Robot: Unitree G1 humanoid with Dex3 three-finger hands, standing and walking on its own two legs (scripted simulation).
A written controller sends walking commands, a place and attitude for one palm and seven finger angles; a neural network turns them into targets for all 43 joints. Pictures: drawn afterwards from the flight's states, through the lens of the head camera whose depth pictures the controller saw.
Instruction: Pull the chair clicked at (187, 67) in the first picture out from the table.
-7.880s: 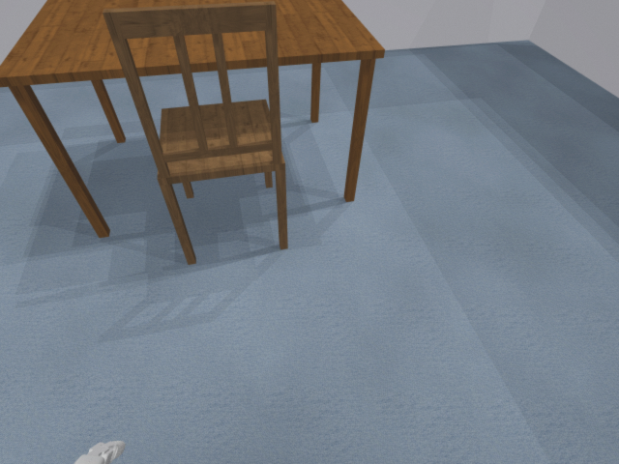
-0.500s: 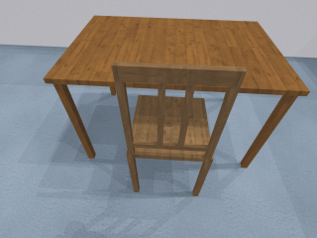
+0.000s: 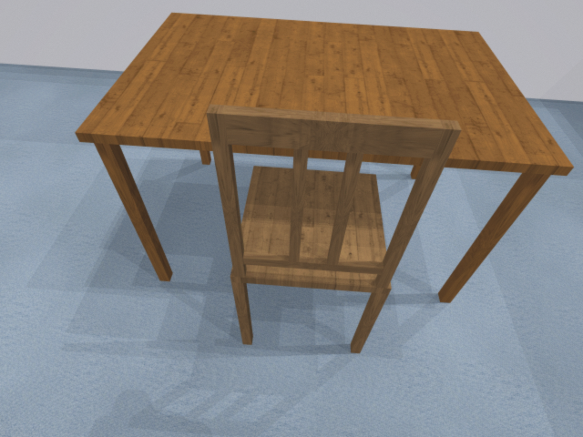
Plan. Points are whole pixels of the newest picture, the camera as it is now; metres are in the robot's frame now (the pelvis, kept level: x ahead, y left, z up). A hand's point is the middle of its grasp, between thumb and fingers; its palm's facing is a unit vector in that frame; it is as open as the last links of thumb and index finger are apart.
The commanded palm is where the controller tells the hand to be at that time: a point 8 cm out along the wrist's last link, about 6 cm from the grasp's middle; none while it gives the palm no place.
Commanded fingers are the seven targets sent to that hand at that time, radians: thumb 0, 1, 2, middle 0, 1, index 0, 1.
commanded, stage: shuffle to correct the standing spot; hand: left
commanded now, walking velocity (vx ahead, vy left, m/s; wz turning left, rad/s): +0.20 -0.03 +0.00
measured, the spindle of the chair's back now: (297, 211) +0.54 +0.03 -0.06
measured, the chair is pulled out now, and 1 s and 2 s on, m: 0.00 0.00 0.00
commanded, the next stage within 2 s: come to a stop and stand still in 0.42 s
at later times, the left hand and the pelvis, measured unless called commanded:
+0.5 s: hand out of the picture +0.04 +0.16 -0.19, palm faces +0.05 -0.99 -0.14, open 7.4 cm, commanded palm none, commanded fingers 0.00 0.90 0.90 -0.20 -0.30 -0.20 -0.30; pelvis +0.09 +0.00 -0.01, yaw +1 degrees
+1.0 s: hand (218, 406) +0.20 +0.13 -0.18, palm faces +0.06 -0.97 -0.23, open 7.3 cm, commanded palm none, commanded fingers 0.00 0.90 0.90 -0.20 -0.30 -0.20 -0.30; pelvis +0.11 -0.05 -0.01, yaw +2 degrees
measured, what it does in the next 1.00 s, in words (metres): walks ahead: right foot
